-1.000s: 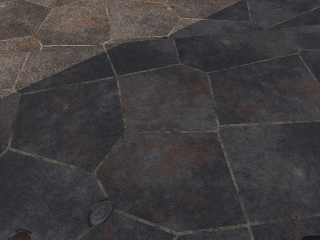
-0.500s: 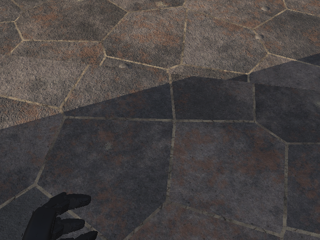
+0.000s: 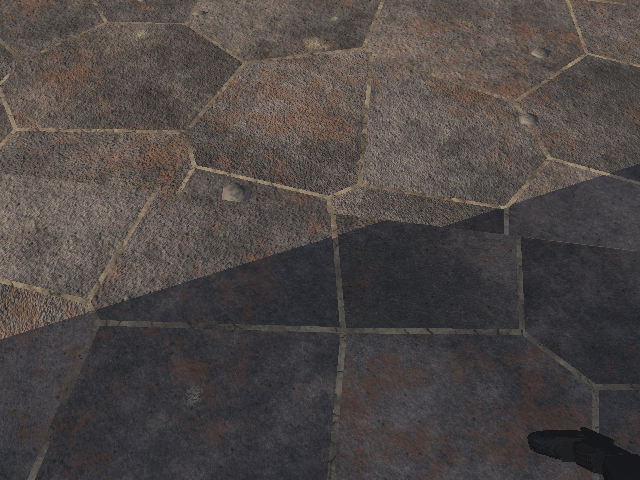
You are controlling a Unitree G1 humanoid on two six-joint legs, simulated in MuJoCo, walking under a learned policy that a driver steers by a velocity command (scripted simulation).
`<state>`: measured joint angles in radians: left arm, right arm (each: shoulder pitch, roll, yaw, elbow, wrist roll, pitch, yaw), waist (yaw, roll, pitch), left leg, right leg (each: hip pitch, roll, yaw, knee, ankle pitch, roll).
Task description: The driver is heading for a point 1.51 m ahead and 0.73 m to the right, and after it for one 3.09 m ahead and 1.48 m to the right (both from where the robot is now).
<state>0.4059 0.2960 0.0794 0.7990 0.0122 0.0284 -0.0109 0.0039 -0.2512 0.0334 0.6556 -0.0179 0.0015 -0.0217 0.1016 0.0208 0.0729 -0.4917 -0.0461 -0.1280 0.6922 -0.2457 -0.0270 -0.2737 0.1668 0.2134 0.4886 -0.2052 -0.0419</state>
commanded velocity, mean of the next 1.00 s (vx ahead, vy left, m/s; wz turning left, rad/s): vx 0.03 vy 0.00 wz -0.79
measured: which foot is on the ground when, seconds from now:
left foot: up 0.00-0.02, down 0.04-0.48, up 0.50-0.94, down 0.96-1.00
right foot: down 0.00-0.04, up 0.06-0.46, down 0.48-0.96, up 0.98-1.00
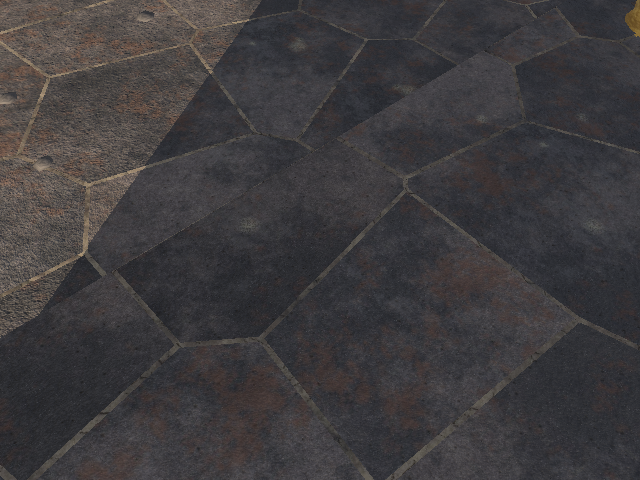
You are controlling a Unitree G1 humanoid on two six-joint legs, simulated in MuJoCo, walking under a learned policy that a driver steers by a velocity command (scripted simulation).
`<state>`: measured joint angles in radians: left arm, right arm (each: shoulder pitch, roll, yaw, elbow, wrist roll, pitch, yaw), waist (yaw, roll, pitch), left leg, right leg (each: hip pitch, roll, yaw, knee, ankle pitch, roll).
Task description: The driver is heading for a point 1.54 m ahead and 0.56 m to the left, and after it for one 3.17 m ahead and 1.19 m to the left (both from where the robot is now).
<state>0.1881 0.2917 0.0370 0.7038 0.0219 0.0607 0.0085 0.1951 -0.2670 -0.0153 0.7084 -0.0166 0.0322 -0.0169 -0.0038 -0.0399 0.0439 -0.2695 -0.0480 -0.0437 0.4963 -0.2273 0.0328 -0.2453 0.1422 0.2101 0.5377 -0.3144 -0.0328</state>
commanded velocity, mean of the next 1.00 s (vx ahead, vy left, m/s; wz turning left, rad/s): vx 0.00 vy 0.00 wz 0.62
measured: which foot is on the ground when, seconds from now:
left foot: down 0.00-0.36, up 0.38-0.80, down 0.82-1.00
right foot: up 0.00-0.34, down 0.36-0.82, up 0.84-1.00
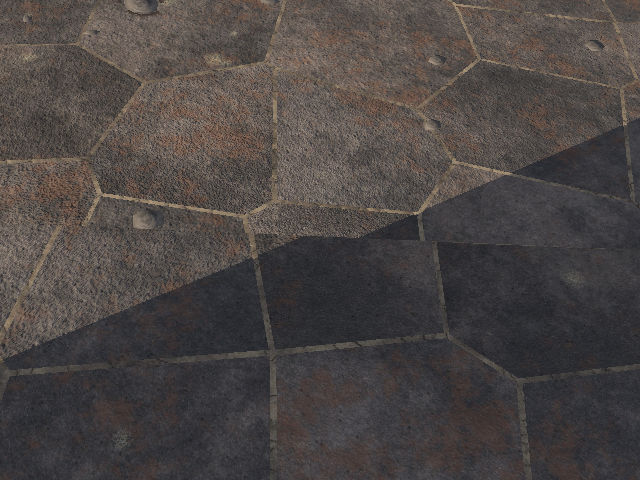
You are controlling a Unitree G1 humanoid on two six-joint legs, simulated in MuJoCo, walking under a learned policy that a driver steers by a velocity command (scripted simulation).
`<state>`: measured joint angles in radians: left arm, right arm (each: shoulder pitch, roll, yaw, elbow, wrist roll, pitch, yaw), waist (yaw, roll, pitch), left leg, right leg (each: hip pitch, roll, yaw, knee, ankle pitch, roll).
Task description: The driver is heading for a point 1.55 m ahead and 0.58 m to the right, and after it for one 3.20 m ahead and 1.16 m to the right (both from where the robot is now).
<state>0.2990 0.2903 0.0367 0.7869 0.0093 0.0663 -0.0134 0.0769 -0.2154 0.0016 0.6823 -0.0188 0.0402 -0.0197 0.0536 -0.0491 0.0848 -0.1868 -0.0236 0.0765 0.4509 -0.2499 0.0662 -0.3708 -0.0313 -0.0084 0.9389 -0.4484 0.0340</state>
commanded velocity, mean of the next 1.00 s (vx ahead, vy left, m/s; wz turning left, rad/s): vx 0.47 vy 0.00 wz -0.61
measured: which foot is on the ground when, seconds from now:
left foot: down 0.00-0.34, up 0.36-0.80, down 0.82-1.00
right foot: up 0.00-0.32, down 0.34-0.82, up 0.84-1.00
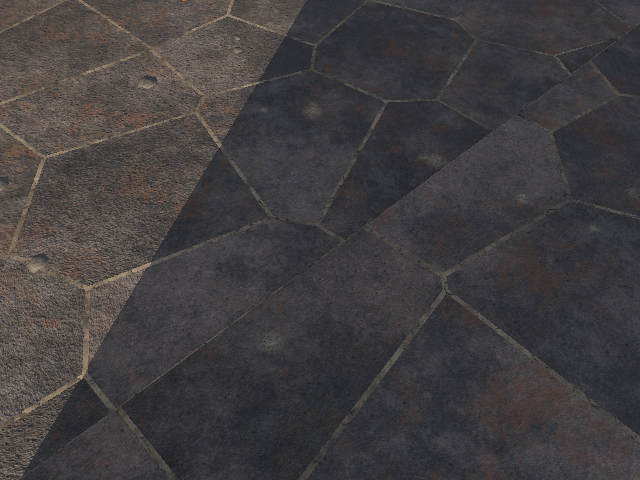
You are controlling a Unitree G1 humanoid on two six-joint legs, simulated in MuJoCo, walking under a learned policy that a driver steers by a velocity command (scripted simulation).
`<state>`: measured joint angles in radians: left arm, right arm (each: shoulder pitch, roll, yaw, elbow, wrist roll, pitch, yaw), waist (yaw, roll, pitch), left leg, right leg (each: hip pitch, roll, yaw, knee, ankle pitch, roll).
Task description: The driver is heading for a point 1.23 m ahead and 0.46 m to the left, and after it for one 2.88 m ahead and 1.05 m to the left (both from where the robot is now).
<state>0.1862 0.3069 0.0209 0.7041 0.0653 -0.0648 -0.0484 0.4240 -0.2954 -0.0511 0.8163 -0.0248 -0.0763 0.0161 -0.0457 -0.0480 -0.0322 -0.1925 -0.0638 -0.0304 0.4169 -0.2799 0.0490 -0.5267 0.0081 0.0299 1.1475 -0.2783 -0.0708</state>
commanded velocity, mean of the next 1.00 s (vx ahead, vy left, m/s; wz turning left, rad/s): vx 0.99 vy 0.00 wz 0.80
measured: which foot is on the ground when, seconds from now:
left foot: down 0.00-0.20, up 0.22-0.64, down 0.66-1.00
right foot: up 0.00-0.20, down 0.22-0.64, up 0.66-1.00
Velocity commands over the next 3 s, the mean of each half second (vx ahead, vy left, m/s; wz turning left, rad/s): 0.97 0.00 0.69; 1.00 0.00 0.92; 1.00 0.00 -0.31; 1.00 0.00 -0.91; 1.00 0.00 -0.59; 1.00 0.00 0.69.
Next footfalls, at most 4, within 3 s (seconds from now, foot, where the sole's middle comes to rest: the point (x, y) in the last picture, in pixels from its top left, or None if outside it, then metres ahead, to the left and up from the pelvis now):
0.22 right None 0.36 -0.12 -0.78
0.66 left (220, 390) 0.72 0.20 -0.78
1.16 right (176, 260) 1.19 0.37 -0.89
1.54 left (47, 222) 1.34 0.77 -0.89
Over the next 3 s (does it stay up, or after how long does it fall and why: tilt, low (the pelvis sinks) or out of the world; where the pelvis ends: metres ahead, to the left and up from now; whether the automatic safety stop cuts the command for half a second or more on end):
stays up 2.57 0.80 -0.11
